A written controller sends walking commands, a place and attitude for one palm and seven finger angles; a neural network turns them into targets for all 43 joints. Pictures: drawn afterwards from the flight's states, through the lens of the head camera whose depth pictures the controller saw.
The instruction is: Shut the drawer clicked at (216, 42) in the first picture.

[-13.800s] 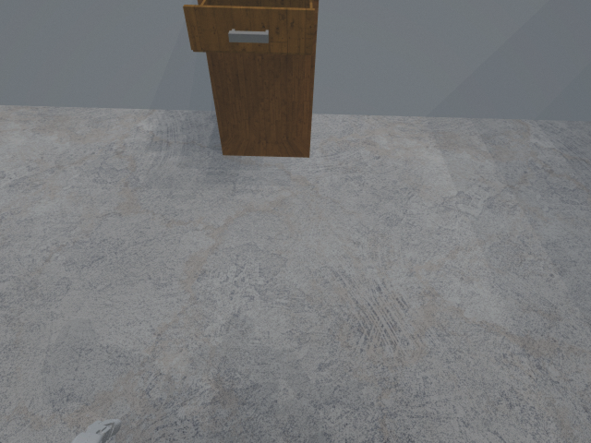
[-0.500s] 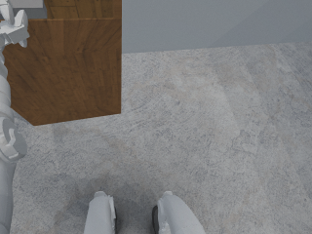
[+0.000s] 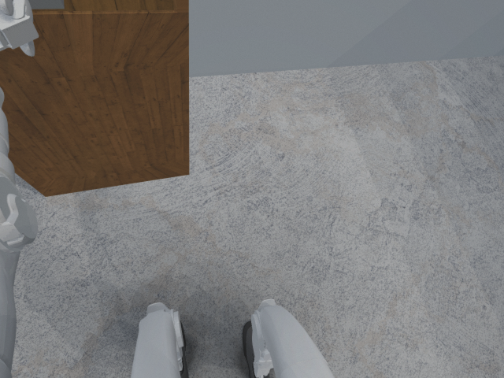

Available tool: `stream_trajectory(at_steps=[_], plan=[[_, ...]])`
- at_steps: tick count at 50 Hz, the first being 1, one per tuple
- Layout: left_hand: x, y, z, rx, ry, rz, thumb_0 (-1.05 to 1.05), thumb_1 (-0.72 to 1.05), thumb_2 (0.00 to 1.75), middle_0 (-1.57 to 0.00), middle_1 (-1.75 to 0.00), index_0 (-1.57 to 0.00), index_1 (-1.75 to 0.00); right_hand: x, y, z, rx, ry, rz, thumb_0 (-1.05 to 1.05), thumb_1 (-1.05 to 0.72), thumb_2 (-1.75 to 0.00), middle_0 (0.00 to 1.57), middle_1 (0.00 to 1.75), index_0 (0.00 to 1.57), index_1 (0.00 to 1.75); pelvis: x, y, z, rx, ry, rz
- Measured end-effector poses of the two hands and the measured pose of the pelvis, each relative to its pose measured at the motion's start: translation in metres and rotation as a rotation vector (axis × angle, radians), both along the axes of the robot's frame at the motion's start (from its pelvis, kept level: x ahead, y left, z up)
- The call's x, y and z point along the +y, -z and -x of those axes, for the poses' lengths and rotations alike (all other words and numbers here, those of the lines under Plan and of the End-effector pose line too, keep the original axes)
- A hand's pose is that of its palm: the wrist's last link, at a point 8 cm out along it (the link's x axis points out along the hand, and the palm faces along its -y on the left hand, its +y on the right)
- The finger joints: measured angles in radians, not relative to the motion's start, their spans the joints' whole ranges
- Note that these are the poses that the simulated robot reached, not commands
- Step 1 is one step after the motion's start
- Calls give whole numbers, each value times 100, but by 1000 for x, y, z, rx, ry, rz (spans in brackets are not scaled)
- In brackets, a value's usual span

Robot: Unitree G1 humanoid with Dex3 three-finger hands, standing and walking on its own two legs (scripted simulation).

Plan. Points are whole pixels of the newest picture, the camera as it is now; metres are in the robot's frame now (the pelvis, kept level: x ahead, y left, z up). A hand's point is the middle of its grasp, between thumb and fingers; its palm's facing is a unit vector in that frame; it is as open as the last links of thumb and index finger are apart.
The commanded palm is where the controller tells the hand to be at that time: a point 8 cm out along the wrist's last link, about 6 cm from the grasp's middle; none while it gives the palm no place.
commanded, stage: pull the fist back off the drawer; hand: left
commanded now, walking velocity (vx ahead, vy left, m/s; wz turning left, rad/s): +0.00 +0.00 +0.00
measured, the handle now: out of the picture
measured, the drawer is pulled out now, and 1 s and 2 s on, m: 0.00 0.00 0.00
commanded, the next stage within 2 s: draw the hand back to the body in 0.40 s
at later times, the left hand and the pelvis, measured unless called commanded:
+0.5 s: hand (26, 21) +0.57 +0.22 +0.12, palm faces +0.16 -0.99 -0.02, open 3.2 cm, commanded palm +0.53 +0.25 +0.11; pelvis +0.04 -0.01 +0.03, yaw -1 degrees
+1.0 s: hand out of the picture +0.42 +0.22 +0.18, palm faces +0.13 -0.99 -0.03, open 3.3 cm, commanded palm +0.38 +0.27 +0.18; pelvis +0.07 -0.01 +0.07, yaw +3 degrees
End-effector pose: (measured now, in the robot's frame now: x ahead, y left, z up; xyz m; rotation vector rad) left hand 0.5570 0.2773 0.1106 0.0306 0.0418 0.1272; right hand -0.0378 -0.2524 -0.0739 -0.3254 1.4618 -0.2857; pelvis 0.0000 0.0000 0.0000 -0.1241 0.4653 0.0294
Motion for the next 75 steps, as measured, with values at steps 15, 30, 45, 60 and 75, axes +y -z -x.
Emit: stream_trajectory(at_steps=[15,30,45,60,75], plan=[[-13,0,7,-22,-11,15,3,80,90,-140,-160,-139,-160,-1,-2,-18,-16,30,-50,1,-91,-90,21,30,20,30,-3,-12,-15,-25,19,-19],[-8,-13,24,-63,-18,-1,1,90,90,-140,-160,-139,-160,-14,-12,-84,-91,36,-81,1,-91,-90,21,30,20,30,-10,-34,-53,-75,31,-48],[1,-55,135,-93,-43,-14,1,90,90,-140,-160,-140,-160,-10,-47,-216,-462,-89,-138,1,-91,-90,20,30,20,30,-13,-67,-76,-250,-7,-81],[-5,-93,234,-17,-178,-209,1,90,90,-140,-160,-140,-159,13,-91,-275,-710,-198,-174,1,-91,-90,20,30,20,30,-16,-92,-59,-420,-13,-118],[-16,-147,309,-128,-245,-323,1,90,90,-140,-159,-140,-159,19,-103,-279,-749,-248,-197,1,-91,-90,21,30,20,30,-21,-109,-60,-526,-10,-130]])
